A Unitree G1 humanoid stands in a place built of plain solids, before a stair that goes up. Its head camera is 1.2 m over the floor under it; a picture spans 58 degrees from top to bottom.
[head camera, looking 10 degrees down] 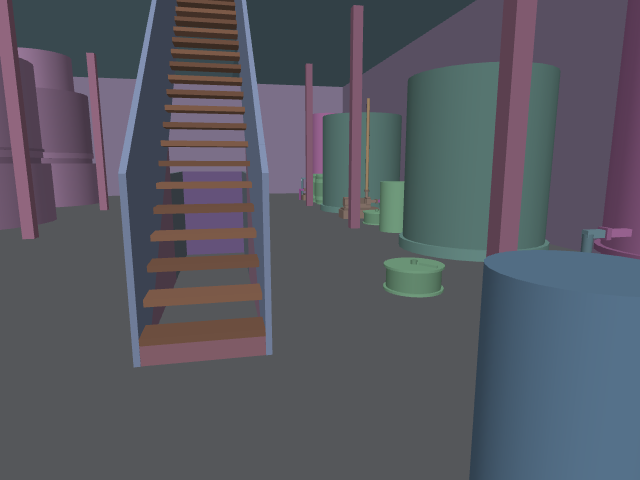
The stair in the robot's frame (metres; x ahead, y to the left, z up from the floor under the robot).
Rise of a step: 0.17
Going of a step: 0.21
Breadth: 0.83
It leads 12 degrees to the left of straight ahead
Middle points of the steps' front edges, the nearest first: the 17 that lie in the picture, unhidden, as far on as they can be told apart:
2.50 0.71 0.18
2.71 0.75 0.35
2.91 0.80 0.53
3.11 0.84 0.70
3.32 0.88 0.88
3.52 0.93 1.05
3.72 0.97 1.23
3.93 1.02 1.40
4.13 1.06 1.58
4.33 1.10 1.75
4.54 1.15 1.93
4.74 1.19 2.10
4.94 1.24 2.28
5.15 1.28 2.45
5.35 1.32 2.63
5.55 1.37 2.80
5.76 1.41 2.98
